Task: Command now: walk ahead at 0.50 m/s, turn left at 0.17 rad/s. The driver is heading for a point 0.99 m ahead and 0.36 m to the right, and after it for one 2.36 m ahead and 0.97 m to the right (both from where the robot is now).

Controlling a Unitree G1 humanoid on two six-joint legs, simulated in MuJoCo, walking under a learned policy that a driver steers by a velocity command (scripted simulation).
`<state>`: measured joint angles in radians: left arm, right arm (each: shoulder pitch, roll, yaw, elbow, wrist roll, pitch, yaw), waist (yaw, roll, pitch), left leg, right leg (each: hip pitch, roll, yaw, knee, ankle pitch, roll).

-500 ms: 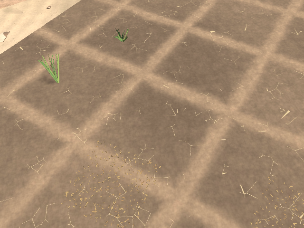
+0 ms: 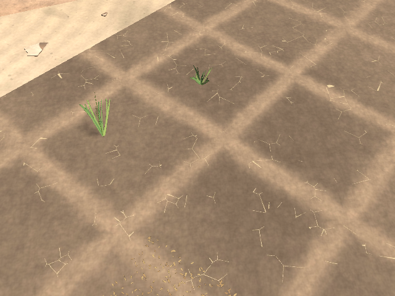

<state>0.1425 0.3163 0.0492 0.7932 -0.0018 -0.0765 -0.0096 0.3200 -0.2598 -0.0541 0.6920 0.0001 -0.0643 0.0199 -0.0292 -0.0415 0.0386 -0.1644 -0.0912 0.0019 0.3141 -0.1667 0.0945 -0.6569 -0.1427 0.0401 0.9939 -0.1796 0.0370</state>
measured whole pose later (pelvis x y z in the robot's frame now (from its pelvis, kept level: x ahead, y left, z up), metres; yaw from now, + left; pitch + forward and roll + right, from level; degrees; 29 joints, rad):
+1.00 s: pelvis +0.27 -0.03 +0.00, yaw -27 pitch +1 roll -2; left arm 0.22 0.33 0.10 0.72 -0.02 0.01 -0.01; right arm 0.41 -0.26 -0.06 0.76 -0.02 -0.07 -0.04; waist -0.06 -0.04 -0.06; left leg -0.05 0.05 0.08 0.30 -0.27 0.00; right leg -0.69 0.00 0.10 1.08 -0.12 0.05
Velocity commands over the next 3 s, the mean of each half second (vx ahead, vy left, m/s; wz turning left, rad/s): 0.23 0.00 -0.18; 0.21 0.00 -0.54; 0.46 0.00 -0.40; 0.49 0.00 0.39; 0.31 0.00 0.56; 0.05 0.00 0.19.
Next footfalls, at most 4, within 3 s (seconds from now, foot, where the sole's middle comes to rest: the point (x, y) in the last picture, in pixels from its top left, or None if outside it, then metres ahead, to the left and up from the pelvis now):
0.26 right None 0.34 -0.16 -0.78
0.74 left None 0.29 0.09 -0.78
1.26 right None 0.39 -0.29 -0.78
1.78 left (281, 212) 0.78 -0.34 -0.78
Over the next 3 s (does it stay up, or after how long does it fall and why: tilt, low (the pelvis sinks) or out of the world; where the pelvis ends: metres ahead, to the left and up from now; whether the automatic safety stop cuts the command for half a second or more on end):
stays up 0.91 -0.49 -0.01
